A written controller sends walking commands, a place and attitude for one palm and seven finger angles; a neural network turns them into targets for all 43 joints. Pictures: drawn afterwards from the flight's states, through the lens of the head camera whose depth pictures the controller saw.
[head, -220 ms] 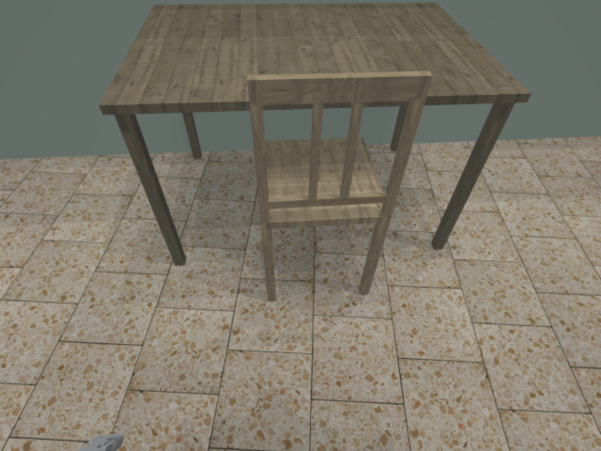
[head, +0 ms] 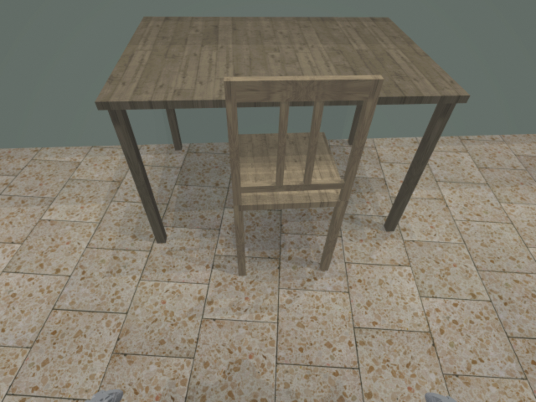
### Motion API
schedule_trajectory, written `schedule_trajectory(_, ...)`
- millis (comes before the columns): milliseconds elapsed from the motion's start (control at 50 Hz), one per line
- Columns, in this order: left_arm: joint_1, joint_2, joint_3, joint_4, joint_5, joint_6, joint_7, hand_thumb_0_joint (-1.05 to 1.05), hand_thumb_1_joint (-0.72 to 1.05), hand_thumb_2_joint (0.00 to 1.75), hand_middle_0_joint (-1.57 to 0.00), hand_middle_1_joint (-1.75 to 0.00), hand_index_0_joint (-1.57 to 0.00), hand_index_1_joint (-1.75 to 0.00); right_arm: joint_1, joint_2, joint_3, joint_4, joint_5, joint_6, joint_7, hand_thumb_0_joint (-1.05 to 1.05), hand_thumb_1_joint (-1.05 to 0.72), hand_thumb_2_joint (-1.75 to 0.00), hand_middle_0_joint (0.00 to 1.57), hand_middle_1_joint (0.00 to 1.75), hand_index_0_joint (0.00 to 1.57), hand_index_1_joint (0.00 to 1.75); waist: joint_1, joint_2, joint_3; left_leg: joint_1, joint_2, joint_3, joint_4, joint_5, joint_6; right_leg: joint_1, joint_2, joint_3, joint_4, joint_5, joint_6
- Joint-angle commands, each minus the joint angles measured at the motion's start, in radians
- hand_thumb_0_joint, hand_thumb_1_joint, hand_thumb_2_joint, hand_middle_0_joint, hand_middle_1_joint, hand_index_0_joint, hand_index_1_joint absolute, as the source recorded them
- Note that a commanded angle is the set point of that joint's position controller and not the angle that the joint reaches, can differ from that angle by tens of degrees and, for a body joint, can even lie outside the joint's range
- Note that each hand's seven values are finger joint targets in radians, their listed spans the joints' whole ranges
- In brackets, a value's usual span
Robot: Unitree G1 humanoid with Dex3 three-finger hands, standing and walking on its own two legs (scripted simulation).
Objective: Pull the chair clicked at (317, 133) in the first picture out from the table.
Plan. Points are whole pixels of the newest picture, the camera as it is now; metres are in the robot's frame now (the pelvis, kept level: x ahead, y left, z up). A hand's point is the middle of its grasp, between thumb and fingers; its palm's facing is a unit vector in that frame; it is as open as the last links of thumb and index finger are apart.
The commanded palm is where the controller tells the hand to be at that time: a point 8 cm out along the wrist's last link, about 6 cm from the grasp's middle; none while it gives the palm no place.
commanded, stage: stand and wait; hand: left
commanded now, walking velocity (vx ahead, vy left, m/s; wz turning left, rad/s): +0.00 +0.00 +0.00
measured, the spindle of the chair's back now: (281, 146) +0.81 +0.01 -0.09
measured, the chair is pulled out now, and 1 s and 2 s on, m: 0.00 0.00 0.00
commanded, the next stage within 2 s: look at it before walking up in 0.68 s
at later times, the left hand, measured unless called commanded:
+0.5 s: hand out of the picture +0.04 +0.24 -0.15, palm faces -0.03 -0.94 -0.33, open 7.4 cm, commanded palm none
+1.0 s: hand out of the picture +0.06 +0.23 -0.15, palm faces -0.04 -0.94 -0.33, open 7.4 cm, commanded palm none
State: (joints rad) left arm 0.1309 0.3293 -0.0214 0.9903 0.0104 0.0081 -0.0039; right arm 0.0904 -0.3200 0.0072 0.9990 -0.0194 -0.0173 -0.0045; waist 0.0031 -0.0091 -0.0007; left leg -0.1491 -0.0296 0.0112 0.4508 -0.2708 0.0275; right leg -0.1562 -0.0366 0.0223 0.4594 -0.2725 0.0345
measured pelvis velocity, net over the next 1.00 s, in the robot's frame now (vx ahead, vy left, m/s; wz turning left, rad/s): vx -0.02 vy -0.02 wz -0.01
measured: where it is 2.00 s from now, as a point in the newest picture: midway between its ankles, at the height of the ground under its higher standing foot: outside the picture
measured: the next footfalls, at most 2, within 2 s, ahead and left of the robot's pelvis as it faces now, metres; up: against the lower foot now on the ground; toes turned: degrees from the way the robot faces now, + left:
none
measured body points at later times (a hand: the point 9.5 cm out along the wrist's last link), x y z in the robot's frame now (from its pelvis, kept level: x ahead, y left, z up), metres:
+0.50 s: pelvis -0.02 -0.01 +0.01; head -0.02 -0.01 +0.45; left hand +0.04 +0.28 -0.13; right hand +0.05 -0.30 -0.13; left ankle -0.02 +0.10 -0.74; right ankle -0.01 -0.14 -0.74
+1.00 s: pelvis -0.02 -0.02 +0.01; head -0.02 -0.02 +0.46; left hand +0.06 +0.28 -0.13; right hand +0.05 -0.31 -0.13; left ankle -0.02 +0.10 -0.74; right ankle -0.01 -0.14 -0.74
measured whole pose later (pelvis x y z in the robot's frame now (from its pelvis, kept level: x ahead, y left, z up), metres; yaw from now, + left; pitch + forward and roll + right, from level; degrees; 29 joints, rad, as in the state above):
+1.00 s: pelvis -0.02 -0.02 +0.01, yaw +0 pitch -1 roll +0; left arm 0.14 0.33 -0.01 1.09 0.01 0.00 -0.01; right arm 0.13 -0.33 0.00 1.12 -0.01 -0.02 0.00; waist -0.01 0.00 0.02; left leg -0.14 0.00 0.01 0.36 -0.19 0.00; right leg -0.15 -0.01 0.02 0.37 -0.20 0.01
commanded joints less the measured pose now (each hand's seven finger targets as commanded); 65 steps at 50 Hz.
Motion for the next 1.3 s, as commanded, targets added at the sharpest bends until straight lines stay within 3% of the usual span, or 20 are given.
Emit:
schedule_trajectory(0, -0.042, 0.202, 0.056, -0.054, 0.004, -0.024, 0.017, 0.0, 0.9, 0.9, -0.2, -0.3, -0.2, -0.3, -0.045, -0.212, -0.05, -0.048, 0.005, -0.021, -0.012, 0.0, -0.9, -0.9, 0.2, 0.3, 0.2, 0.3, -0.002, 0.014, -0.03, 0.003, 0.133, -0.096, -0.097, 0.254, 0.018, -0.001, -0.075, 0.055, -0.062, 0.224, -0.057)
schedule_trajectory(160, -0.028, 0.197, 0.058, -0.023, 0.003, -0.028, 0.016, 0.0, 0.9, 0.9, -0.2, -0.3, -0.2, -0.3, -0.035, -0.206, -0.047, -0.018, 0.008, -0.022, -0.013, 0.0, -0.9, -0.9, 0.2, 0.3, 0.2, 0.3, -0.001, 0.012, -0.051, 0.02, 0.137, -0.098, -0.108, 0.245, 0.015, 0.022, -0.081, 0.056, -0.088, 0.223, -0.055)
schedule_trajectory(320, -0.022, 0.2, 0.054, 0.011, 0.001, -0.029, 0.014, 0.0, 0.9, 0.9, -0.2, -0.3, -0.2, -0.3, -0.022, -0.213, -0.044, 0.022, 0.01, -0.019, -0.011, 0.0, -0.9, -0.9, 0.2, 0.3, 0.2, 0.3, -0.002, 0.009, -0.01, -0.001, 0.136, -0.11, -0.142, 0.146, 0.009, -0.002, -0.081, 0.072, -0.129, 0.131, -0.055)
schedule_trajectory(620, -0.021, 0.201, 0.055, 0.037, 0.002, -0.032, 0.015, 0.0, 0.9, 0.9, -0.2, -0.3, -0.2, -0.3, -0.001, -0.212, -0.043, 0.061, 0.011, -0.02, -0.009, 0.0, -0.9, -0.9, 0.2, 0.3, 0.2, 0.3, -0.001, -0.004, 0.005, -0.008, 0.139, -0.113, -0.162, 0.11, 0.003, -0.019, -0.081, 0.088, -0.153, 0.085, -0.055)
schedule_trajectory(1280, -0.026, 0.212, 0.059, 0.038, 0.001, -0.04, 0.015, 0.0, 0.9, 0.9, -0.2, -0.3, -0.2, -0.3, -0.017, -0.222, -0.039, 0.061, 0.011, -0.025, -0.014, 0.0, -0.9, -0.9, 0.2, 0.3, 0.2, 0.3, -0.002, 0.009, -0.048, 0.052, 0.152, -0.098, -0.152, 0.256, -0.002, 0.031, -0.087, 0.082, -0.144, 0.262, -0.059)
